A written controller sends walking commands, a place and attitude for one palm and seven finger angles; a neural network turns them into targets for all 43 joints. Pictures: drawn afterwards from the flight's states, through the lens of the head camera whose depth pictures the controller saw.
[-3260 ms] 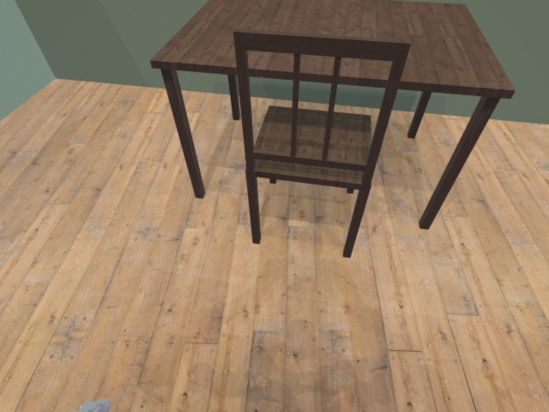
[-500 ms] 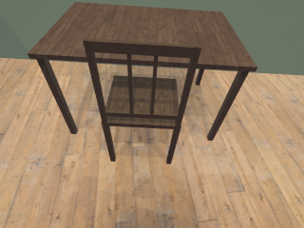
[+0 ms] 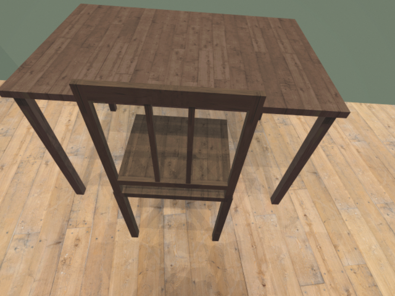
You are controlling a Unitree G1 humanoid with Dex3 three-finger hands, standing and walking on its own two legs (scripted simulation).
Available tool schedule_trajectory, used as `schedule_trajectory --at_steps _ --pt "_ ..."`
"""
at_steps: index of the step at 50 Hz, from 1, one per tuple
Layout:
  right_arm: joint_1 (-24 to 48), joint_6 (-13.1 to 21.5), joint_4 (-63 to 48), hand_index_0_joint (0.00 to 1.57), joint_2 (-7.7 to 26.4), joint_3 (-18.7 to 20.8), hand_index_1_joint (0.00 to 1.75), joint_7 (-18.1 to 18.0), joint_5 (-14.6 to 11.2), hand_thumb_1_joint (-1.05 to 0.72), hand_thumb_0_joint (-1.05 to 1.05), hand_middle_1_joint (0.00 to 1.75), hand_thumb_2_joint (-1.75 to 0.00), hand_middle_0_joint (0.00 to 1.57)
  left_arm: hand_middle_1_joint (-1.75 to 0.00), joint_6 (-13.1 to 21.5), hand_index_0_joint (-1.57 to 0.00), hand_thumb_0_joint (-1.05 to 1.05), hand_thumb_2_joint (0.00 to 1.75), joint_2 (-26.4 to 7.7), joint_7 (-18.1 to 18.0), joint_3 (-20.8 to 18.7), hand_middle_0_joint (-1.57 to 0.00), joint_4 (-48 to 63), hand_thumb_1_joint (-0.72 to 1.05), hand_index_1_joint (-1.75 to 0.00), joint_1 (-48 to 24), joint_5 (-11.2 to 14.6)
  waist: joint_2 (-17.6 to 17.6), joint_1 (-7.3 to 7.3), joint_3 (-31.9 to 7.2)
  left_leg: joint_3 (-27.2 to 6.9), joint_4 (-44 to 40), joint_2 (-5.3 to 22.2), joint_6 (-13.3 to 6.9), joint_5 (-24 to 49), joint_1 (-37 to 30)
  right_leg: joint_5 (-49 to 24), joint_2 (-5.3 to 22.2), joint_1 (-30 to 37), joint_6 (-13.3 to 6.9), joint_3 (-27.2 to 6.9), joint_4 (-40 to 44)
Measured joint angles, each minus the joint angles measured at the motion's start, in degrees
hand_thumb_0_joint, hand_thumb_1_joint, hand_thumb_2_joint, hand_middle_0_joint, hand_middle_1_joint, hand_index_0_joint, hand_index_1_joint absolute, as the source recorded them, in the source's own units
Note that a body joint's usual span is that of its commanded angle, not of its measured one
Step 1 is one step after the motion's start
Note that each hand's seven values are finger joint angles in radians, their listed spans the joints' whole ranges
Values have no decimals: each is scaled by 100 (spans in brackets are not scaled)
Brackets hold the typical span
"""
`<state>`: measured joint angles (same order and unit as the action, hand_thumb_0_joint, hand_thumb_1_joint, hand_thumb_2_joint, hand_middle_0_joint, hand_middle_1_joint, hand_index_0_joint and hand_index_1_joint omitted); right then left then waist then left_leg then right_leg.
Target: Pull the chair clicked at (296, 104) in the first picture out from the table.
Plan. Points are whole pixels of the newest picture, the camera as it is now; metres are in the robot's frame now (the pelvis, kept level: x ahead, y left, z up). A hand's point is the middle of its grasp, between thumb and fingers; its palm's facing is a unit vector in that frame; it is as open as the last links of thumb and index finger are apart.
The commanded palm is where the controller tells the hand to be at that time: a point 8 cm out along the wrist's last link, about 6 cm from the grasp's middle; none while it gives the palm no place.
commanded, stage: come to a stop and stand still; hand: left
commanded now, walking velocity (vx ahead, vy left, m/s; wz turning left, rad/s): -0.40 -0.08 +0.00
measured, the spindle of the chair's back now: (153, 148) +0.50 +0.16 -0.06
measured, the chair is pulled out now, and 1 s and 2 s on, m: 0.00 0.00 0.00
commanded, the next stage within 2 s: look again from close up in 0.96 s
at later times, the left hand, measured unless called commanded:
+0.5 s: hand out of the picture +0.12 +0.16 -0.16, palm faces +0.04 -0.96 -0.29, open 7.4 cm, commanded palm none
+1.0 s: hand out of the picture +0.03 +0.17 -0.17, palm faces +0.07 -0.99 -0.16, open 7.4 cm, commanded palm none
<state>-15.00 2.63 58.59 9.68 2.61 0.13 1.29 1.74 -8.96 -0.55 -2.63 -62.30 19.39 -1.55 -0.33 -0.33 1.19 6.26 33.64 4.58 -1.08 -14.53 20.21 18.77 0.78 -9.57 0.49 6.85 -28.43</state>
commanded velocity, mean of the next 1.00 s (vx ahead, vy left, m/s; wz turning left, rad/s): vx -0.07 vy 0.00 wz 0.00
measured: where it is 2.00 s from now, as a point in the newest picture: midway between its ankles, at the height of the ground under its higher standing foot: outside the picture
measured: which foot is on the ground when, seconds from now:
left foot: down 0.00-0.38, up 0.40-0.74, down 0.76-1.00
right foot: down 0.00-0.00, up 0.02-0.36, down 0.38-0.76, up 0.78-1.00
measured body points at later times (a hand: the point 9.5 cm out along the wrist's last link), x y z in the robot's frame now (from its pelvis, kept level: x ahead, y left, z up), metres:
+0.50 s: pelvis +0.06 -0.04 +0.00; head +0.10 -0.06 +0.44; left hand +0.12 +0.21 -0.14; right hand +0.13 -0.29 -0.16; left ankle +0.01 +0.09 -0.66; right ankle +0.10 -0.15 -0.73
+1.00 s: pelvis +0.04 +0.00 +0.01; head +0.06 +0.02 +0.46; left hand +0.03 +0.22 -0.16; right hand +0.03 -0.22 -0.14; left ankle +0.00 +0.10 -0.73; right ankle +0.02 -0.12 -0.72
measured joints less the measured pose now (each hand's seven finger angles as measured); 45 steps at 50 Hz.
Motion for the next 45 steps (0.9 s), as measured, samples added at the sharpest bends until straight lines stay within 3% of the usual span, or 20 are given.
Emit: schedule_trajectory --at_steps 2,5,9,16,19,22,25,27,31,35,38,41,45 --pt "84 59 5 20 -77 -37 30 -41 24 -92 0 30 -90 19 -30 -93 -20 0 89 -48 10 -11 -20 -106 92 -30 55 23 208 -19 39 97 159 -102 -127 -114 -68 556 107 -292 -68 -173 -942" --pt "133 52 42 20 -153 -125 30 -213 13 -93 0 30 -90 20 -30 -195 -20 0 89 -65 -46 20 -20 -209 91 -30 -61 30 307 -18 110 123 -60 -175 -140 -192 -357 1036 77 -832 -47 -387 -2192" --pt "262 -121 198 20 -134 -172 30 -297 -44 -94 0 30 -90 20 -30 -273 -20 0 89 -18 -97 82 -20 -100 91 -30 -351 63 259 -42 268 55 -644 -218 -116 9 -791 684 132 -988 74 -410 -1687" --pt "508 -426 118 20 -70 10 30 -261 -31 -92 0 30 -90 20 -30 -396 -20 0 89 -121 -109 -21 -20 323 91 -30 -795 24 62 -24 554 5 -643 -96 85 -90 -988 139 77 -1117 -5 -405 -1182" --pt "516 -513 32 20 -6 82 30 -205 -55 -91 0 30 -90 20 -30 -284 -20 0 89 -252 -105 -47 -20 500 91 -30 -787 -22 70 -57 503 37 -57 -104 213 -402 -769 -1029 187 -853 -60 -411 -458" --pt "640 -644 -53 20 189 193 30 -197 -91 -91 0 30 -90 20 -30 -246 -20 0 89 -192 -126 -13 -20 511 91 -30 -909 -42 -180 -16 529 -507 1567 -275 251 -1511 -131 -384 131 -949 -152 -307 -727" --pt "732 -708 -103 20 316 233 30 -177 -72 -91 0 30 -90 20 -30 -273 -20 0 89 -109 -164 9 -20 579 91 -30 -972 -40 -263 -25 518 -695 2919 -488 307 -1503 336 -462 135 -942 -143 -302 -564" --pt "740 -708 -139 20 352 224 30 -141 -57 -91 0 30 -90 19 -30 -275 -20 0 89 -79 -183 15 -20 640 91 -30 -984 -43 -239 -40 490 -688 3199 -543 356 -1344 442 -589 163 -928 -159 -313 -410" --pt "668 -692 -185 20 340 176 30 -68 -46 -91 0 30 -90 19 -30 -268 -20 0 89 -74 -180 22 -20 735 90 -30 -943 -70 -103 -119 389 -601 2518 -514 378 -1205 223 -805 251 -900 -135 -337 -123" --pt "545 -592 -201 20 250 93 30 -25 -72 -91 0 30 -90 19 -30 -300 -20 0 89 -132 -130 13 -20 732 90 -30 -803 -88 48 -218 238 -519 963 -440 275 -1030 -363 -975 278 -939 -60 -389 43" --pt "380 -418 -168 20 157 3 30 -49 -62 -91 0 30 -90 19 -30 -362 -20 0 89 -180 -108 2 -20 583 90 -30 -655 -32 97 -191 81 -537 -433 -409 119 -565 -938 -906 220 -1070 44 -418 -106" --pt "143 -349 -39 20 -79 -127 30 -103 -5 -91 0 30 -90 19 -30 -461 -20 0 89 -246 -90 -18 -20 315 90 -30 -574 -13 297 -106 -2 -534 -621 -508 -5 -320 -1047 -214 157 -1083 64 -639 -504" --pt "-156 -316 218 20 -222 -228 30 -211 -10 -92 0 30 -90 20 -30 -416 -20 0 89 -225 -34 -13 -20 137 90 -30 -422 -15 350 -66 -92 -602 -1088 -550 -62 -44 -1231 96 -1 -1020 54 -743 -1212"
